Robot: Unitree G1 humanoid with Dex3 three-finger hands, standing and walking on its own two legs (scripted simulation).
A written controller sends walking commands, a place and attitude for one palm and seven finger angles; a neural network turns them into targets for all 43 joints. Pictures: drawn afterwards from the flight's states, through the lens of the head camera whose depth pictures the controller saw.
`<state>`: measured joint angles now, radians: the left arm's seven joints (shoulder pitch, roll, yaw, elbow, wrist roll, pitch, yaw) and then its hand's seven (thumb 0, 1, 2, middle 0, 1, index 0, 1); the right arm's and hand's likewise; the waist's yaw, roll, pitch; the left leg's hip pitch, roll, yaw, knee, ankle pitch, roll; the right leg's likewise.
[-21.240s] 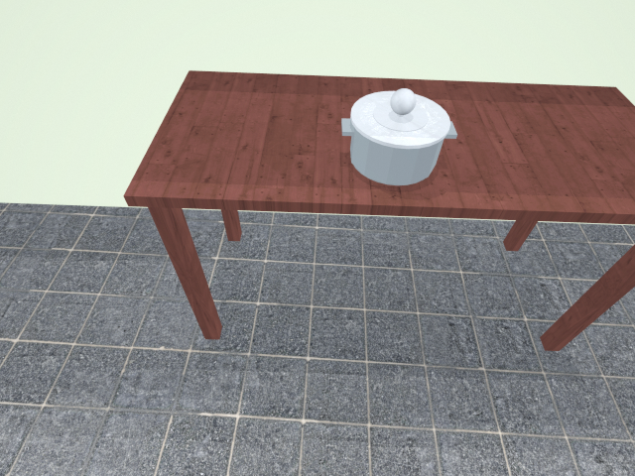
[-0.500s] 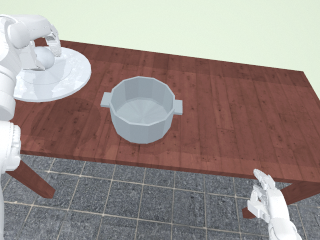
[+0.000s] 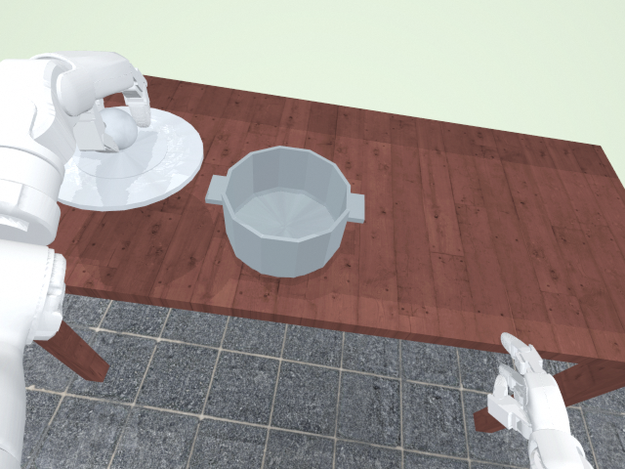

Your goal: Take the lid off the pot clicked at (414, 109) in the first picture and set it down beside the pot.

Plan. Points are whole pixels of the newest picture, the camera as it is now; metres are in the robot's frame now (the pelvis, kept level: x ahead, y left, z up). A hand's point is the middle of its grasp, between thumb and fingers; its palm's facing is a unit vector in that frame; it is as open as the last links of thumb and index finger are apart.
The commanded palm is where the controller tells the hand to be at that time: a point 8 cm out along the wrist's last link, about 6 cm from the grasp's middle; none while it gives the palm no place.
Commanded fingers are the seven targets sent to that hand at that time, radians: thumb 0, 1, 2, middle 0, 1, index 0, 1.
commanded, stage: lower the lid onto the table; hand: left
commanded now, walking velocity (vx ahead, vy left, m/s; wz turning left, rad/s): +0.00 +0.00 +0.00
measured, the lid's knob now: (115, 129) +0.50 +0.27 +0.13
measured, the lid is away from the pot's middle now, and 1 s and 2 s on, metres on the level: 0.23 0.23 0.23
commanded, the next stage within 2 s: none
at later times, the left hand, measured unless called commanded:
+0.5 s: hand (102, 154) +0.46 +0.27 +0.13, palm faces -0.42 -0.07 -0.90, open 8.2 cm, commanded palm +0.52 +0.27 +0.20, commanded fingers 0.00 0.57 1.06 -0.81 -1.02 -0.81 -1.00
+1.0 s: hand (115, 169) +0.46 +0.27 +0.10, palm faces -0.43 -0.07 -0.90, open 8.2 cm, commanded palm +0.53 +0.27 +0.16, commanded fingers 0.00 0.57 1.06 -0.81 -1.02 -0.81 -1.00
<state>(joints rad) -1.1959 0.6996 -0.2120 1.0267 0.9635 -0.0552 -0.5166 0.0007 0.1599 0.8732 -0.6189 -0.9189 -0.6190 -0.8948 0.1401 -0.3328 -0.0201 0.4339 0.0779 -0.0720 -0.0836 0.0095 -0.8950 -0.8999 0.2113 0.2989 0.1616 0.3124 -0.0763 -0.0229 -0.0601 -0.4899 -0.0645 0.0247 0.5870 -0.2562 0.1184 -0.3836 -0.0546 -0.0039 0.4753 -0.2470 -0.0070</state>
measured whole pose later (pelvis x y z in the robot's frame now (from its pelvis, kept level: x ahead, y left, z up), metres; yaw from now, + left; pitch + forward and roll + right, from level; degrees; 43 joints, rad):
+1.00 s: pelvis +0.00 -0.01 -0.01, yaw -2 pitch +11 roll -4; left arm -1.05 0.74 -0.14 1.05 0.97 -0.17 -0.43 0.00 0.16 0.87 -0.62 -0.92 -0.62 -0.90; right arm 0.14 -0.32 0.01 0.40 0.08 -0.09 -0.11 0.01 -0.89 -0.90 0.21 0.30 0.19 0.32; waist -0.09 -0.02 -0.07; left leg -0.56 -0.04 0.04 0.66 -0.29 0.11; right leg -0.45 -0.03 0.01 0.54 -0.27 0.01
